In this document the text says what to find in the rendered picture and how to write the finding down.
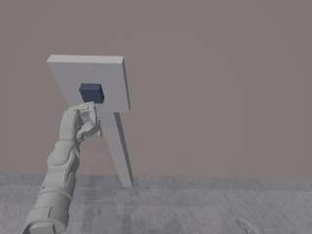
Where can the robot left hand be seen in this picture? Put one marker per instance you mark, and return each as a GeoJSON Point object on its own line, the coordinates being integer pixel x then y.
{"type": "Point", "coordinates": [73, 128]}

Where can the robot right hand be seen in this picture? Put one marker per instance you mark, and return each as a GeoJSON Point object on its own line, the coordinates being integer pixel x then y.
{"type": "Point", "coordinates": [248, 227]}

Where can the robot left forearm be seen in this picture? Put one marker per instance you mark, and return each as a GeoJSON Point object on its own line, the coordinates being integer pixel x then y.
{"type": "Point", "coordinates": [50, 213]}

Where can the panel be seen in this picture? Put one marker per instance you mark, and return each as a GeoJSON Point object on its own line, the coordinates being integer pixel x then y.
{"type": "Point", "coordinates": [70, 71]}

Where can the button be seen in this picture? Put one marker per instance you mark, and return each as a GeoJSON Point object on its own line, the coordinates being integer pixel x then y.
{"type": "Point", "coordinates": [91, 92]}

